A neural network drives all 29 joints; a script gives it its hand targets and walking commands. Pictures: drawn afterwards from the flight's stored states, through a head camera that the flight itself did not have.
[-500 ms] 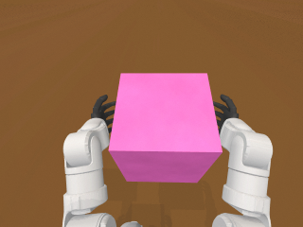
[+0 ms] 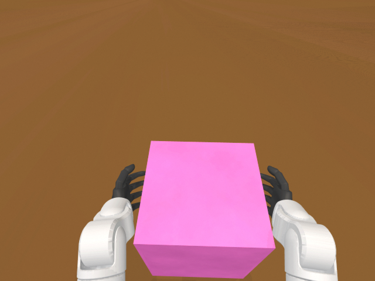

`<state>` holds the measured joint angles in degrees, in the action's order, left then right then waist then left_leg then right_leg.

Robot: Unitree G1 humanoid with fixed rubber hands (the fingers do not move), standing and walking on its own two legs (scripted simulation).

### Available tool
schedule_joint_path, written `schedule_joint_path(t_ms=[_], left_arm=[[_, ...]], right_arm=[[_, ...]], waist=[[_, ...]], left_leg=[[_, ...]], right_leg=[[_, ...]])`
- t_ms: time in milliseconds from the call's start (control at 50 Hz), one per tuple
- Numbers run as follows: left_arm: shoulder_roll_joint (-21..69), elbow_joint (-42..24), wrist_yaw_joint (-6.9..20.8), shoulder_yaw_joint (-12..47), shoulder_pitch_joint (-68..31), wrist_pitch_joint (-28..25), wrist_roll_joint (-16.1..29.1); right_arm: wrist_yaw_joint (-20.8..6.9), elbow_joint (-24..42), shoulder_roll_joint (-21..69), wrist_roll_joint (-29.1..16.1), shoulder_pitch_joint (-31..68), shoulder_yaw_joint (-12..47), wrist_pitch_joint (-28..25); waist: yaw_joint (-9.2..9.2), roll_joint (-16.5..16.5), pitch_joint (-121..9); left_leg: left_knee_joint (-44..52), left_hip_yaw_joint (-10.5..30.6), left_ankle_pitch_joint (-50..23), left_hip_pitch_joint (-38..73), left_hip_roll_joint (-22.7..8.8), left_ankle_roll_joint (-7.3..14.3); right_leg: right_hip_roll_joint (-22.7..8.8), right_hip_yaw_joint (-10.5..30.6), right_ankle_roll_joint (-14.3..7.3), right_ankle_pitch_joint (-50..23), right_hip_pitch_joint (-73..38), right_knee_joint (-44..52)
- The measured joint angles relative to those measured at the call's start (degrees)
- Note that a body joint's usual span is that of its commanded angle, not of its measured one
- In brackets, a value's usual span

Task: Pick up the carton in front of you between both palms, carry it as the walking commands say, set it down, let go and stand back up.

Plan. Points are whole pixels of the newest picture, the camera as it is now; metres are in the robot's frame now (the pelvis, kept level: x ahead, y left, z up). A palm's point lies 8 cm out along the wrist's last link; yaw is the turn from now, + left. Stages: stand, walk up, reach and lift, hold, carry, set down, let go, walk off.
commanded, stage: carry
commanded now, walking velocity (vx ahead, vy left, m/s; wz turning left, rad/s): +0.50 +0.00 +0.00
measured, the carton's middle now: (199, 213) +0.28 -0.01 +0.00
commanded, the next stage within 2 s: none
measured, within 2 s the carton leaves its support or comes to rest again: neither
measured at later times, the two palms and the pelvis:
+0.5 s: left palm (150, 101) +0.54 +0.12 +0.10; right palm (262, 100) +0.56 -0.18 +0.10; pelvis +0.32 -0.04 +0.00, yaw +3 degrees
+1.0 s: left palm (146, 48) +0.89 +0.18 +0.08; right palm (227, 49) +0.88 -0.12 +0.09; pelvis +0.66 +0.03 +0.00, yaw +0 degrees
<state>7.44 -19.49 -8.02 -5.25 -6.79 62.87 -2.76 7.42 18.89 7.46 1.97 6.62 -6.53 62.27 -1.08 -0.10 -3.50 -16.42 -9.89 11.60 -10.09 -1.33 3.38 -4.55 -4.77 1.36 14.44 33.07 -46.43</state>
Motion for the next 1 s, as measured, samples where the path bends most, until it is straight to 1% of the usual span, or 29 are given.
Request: schedule_joint_path(t_ms=[60, 120, 160, 180, 200, 220, 240, 260, 280, 300, 320, 360, 440, 500, 560, 640, 680, 700, 720, 740, 760, 780, 800, 820, 840, 880, 940, 1000], left_arm=[[-0.16, -5.41, 0.01, 1.69, 4.28, 0.85, 0.15], [-0.06, -10.02, 0.01, 2.55, 7.45, 2.61, 0.31], [-0.01, -11.83, 0.01, 2.82, 8.31, 4.04, 0.47], [-0.02, -12.34, 0.01, 2.89, 8.25, 4.77, 0.55], [-0.04, -12.28, 0.01, 3.02, 7.87, 5.31, 0.61], [-0.06, -11.11, 0.0, 3.23, 7.25, 5.5, 0.57], [-0.12, -9.61, -0.02, 3.33, 6.44, 5.9, 0.58], [-0.15, -8.41, -0.04, 3.27, 5.87, 6.44, 0.63], [-0.14, -7.69, -0.06, 3.12, 5.69, 6.96, 0.65], [-0.11, -7.44, -0.07, 2.92, 5.88, 7.35, 0.66], [-0.08, -7.48, -0.07, 2.73, 6.29, 7.58, 0.65], [-0.05, -7.92, -0.07, 2.46, 7.01, 7.69, 0.68], [-0.05, -8.67, -0.06, 2.31, 7.45, 7.05, 0.95], [-0.06, -8.88, -0.04, 2.52, 7.4, 6.68, 1.04], [-0.06, -8.73, 0.02, 2.84, 7.53, 6.64, 0.96], [-0.02, -8.79, 0.07, 3.26, 8.03, 6.82, 0.74], [0.01, -9.13, 0.08, 3.36, 8.32, 6.88, 0.55], [0.02, -9.41, 0.08, 3.33, 8.42, 6.87, 0.41], [-0.04, -9.31, 0.08, 2.88, 8.24, 6.77, 0.34], [-0.08, -8.73, 0.09, 2.28, 8.07, 6.58, 0.28], [-0.08, -8.2, 0.09, 1.79, 7.98, 6.44, 0.17], [-0.07, -7.86, 0.1, 1.51, 7.92, 6.38, 0.08], [-0.05, -7.79, 0.12, 1.51, 8.01, 6.3, -0.01], [-0.04, -7.85, 0.15, 1.74, 8.22, 6.08, -0.1], [-0.01, -7.95, 0.2, 2.09, 8.49, 5.71, -0.19], [0.06, -8.23, 0.38, 2.86, 9.12, 4.7, -0.43], [0.2, -9.06, 0.61, 3.8, 10.26, 3.33, -0.8], [0.23, -10.47, 0.67, 4.1, 11.01, 3.1, -0.83]], right_arm=[[-0.03, 4.85, -0.15, -0.23, -3.74, 2.08, 0.89], [-0.04, 9.04, -0.1, -0.16, -6.58, 3.65, 2.62], [-0.04, 11.1, -0.04, 0.11, -7.61, 4.17, 4.1], [-0.04, 11.9, -0.04, 0.29, -7.79, 4.26, 4.88], [0.0, 12.4, -0.08, 0.44, -7.68, 4.08, 5.59], [0.07, 12.09, -0.14, 0.49, -7.38, 3.52, 6.23], [0.22, 11.52, -0.16, 0.54, -7.13, 2.93, 6.94], [0.39, 10.91, -0.16, 0.58, -6.89, 2.54, 7.68], [0.5, 10.38, -0.17, 0.67, -6.71, 2.43, 8.35], [0.53, 9.92, -0.17, 0.79, -6.59, 2.55, 8.86], [0.54, 9.55, -0.18, 0.87, -6.54, 2.78, 9.16], [0.54, 9.27, -0.16, 0.94, -6.64, 3.25, 9.22], [0.47, 9.74, -0.1, 1.07, -7.02, 3.73, 8.39], [0.43, 10.31, -0.08, 1.11, -7.29, 3.68, 8.04], [0.42, 10.64, -0.05, 1.12, -7.81, 3.54, 8.04], [0.42, 10.91, 0.0, 1.01, -8.52, 3.44, 8.2], [0.42, 10.89, 0.0, 0.81, -8.61, 3.45, 8.12], [0.41, 10.75, -0.03, 0.66, -8.38, 3.46, 8.03], [0.4, 9.84, -0.02, 0.58, -8.07, 3.74, 7.45], [0.39, 8.29, -0.04, 0.59, -7.45, 3.99, 6.79], [0.39, 6.87, -0.08, 0.55, -6.89, 4.15, 6.34], [0.38, 6.01, -0.09, 0.51, -6.68, 4.25, 5.97], [0.36, 5.75, -0.06, 0.45, -6.88, 4.27, 5.63], [0.31, 5.93, -0.01, 0.42, -7.38, 4.24, 5.23], [0.21, 6.33, 0.05, 0.44, -8.03, 4.19, 4.76], [-0.02, 7.36, 0.14, 0.56, -9.23, 4.07, 3.84], [-0.36, 8.78, 0.27, 0.65, -10.61, 4.01, 2.76], [-0.43, 10.07, 0.32, 0.59, -11.27, 4.32, 2.53]], waist=[[0.23, -0.03, -1.6], [0.42, 0.06, -3.44], [0.38, 0.46, -4.51], [0.39, 0.75, -4.94], [0.54, 1.34, -5.34], [0.94, 2.46, -5.74], [1.43, 2.73, -5.93], [1.75, 2.46, -5.84], [1.99, 2.06, -5.63], [2.21, 1.71, -5.42], [2.41, 1.51, -5.28], [2.74, 1.18, -5.13], [2.98, 0.47, -5.6], [2.6, 0.31, -6.04], [2.05, 0.49, -6.3], [1.66, 0.5, -6.07], [1.72, -0.02, -5.61], [1.68, -0.36, -5.21], [1.15, -1.73, -4.73], [0.76, -2.73, -4.17], [0.35, -2.71, -3.48], [0.17, -2.44, -2.58], [0.12, -2.12, -1.74], [0.09, -1.9, -1.11], [0.06, -1.76, -0.71], [-0.07, -1.44, -0.49], [-0.21, -0.9, -1.31], [-0.12, -0.5, -2.69]], left_leg=[[2.4, 0.16, 2.49, 5.22, 0.03, -1.06], [3.08, 0.29, 6.28, 10.48, -0.06, -2.45], [1.45, 0.76, 9.95, 13.44, -0.48, -3.6], [-1.06, 1.14, 12.57, 14.29, -0.97, -4.23], [-5.7, 1.55, 15.71, 14.01, -1.86, -4.67], [-13.62, 2.21, 16.78, 11.33, -3.44, -4.73], [-23.85, 3.97, 15.92, 7.0, -3.74, -4.58], [-33.88, 5.67, 15.35, 2.11, -3.21, -4.22], [-41.94, 6.51, 14.47, -2.62, -2.73, -3.66], [-47.1, 6.66, 12.91, -6.83, -2.6, -3.16], [-49.29, 6.51, 10.86, -10.41, -2.87, -2.85], [-47.73, 5.98, 6.85, -16.01, -3.86, -2.8], [-36.07, 4.84, 0.31, -22.85, -5.72, -4.21], [-26.55, 3.94, -4.99, -24.97, -6.32, -4.97], [-19.77, 2.75, -9.35, -25.3, -6.11, -5.09], [-13.87, 0.56, -11.21, -23.35, -4.97, -4.18], [-11.62, -1.11, -9.7, -20.86, -4.02, -3.27], [-10.27, -2.25, -8.11, -18.81, -3.25, -2.86], [-11.16, -3.24, -8.82, -18.03, -2.2, -1.29], [-13.9, -4.0, -7.35, -18.26, -1.73, 0.16], [-15.59, -4.23, -5.37, -18.12, -1.86, 1.03], [-15.57, -4.31, -3.97, -17.14, -2.03, 1.42], [-14.41, -4.36, -3.44, -15.64, -2.18, 1.12], [-12.76, -4.37, -3.32, -13.97, -2.17, 0.75], [-10.91, -4.33, -3.23, -12.22, -2.05, 0.65], [-7.28, -4.06, -3.03, -8.73, -1.8, 0.47], [-2.43, -3.51, -2.31, -3.44, -1.46, -0.01], [1.67, -3.08, -1.04, 1.93, -1.17, -0.81]], right_leg=[[-0.26, -1.73, -0.11, -4.74, 0.18, 9.19], [0.36, -3.98, -0.94, -9.11, -1.44, 15.68], [1.15, -5.83, -1.84, -10.31, -3.82, 18.74], [1.75, -6.96, -2.3, -9.57, -5.62, 20.05], [2.23, -7.75, -3.34, -10.46, -6.92, 19.92], [2.68, -8.56, -4.67, -9.48, -6.67, 16.89], [2.7, -8.99, -5.67, -7.1, -6.71, 14.58], [2.53, -9.18, -6.26, -5.06, -7.5, 13.95], [2.41, -9.27, -6.51, -3.82, -8.83, 14.61], [2.39, -9.26, -6.16, -3.61, -10.49, 16.13], [2.55, -9.21, -5.9, -3.7, -12.28, 18.0], [2.89, -8.94, -5.67, -3.76, -15.9, 21.88], [3.22, -8.24, -5.06, -3.45, -22.63, 28.65], [3.21, -7.76, -4.17, -2.36, -27.53, 32.42], [3.05, -7.44, -2.92, -0.14, -32.37, 34.71], [2.63, -7.05, -0.73, 4.55, -38.42, 35.48], [1.87, -6.56, 0.67, 8.12, -40.78, 33.68], [1.09, -6.17, 1.35, 10.79, -41.15, 30.62], [-0.71, -5.81, 1.63, 13.88, -40.02, 24.8], [-2.54, -4.82, 1.33, 13.49, -36.26, 15.21], [-2.51, -2.16, 0.95, 12.44, -31.11, 3.92], [-1.65, 0.3, 0.42, 11.52, -25.78, -6.32], [-0.88, 1.65, -0.28, 10.43, -20.84, -14.15], [-0.54, 2.08, -0.91, 8.85, -16.51, -18.91], [-0.59, 2.01, -1.34, 6.93, -12.81, -20.81], [-1.17, 1.25, -1.68, 3.29, -7.01, -19.59], [-2.21, 0.02, -1.2, -1.09, -1.44, -12.25], [-2.9, -1.15, -0.44, -5.47, 1.29, -2.66]])
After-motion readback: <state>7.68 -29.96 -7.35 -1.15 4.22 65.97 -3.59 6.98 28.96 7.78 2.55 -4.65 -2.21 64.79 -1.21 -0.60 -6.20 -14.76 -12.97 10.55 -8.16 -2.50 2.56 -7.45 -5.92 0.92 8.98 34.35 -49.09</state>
